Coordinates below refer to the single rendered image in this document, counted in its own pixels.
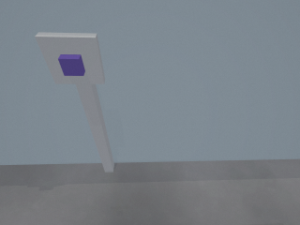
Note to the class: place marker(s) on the button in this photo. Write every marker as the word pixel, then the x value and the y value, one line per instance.
pixel 71 64

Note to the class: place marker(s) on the panel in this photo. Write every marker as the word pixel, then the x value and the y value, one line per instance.
pixel 86 44

